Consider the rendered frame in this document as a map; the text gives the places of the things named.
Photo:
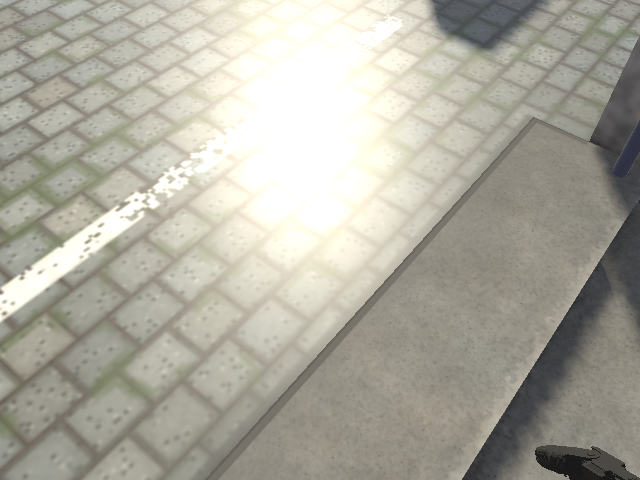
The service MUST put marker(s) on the robot right hand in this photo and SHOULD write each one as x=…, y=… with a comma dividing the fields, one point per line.
x=582, y=464

